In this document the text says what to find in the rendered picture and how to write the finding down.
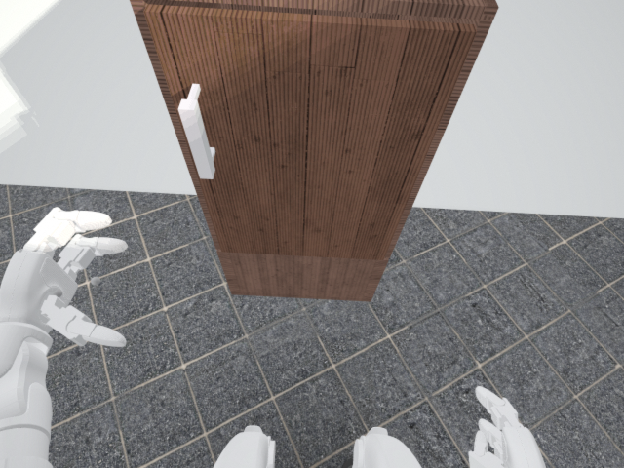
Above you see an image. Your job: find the left robot hand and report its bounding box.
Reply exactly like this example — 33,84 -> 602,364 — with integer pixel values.
0,207 -> 128,347

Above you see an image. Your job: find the right robot hand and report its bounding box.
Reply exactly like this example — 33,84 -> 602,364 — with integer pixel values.
468,386 -> 546,468

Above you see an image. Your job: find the left robot forearm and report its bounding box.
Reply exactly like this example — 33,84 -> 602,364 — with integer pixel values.
0,322 -> 53,468

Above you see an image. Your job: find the left robot shin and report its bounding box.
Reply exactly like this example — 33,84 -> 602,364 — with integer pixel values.
244,425 -> 263,433

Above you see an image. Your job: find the robot left thigh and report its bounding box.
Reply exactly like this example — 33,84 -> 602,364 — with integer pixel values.
214,432 -> 276,468

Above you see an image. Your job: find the cupboard door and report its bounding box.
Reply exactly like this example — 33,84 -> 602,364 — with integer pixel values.
143,4 -> 477,260

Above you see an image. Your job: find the handle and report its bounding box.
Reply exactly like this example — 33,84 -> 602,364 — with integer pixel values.
178,84 -> 215,179

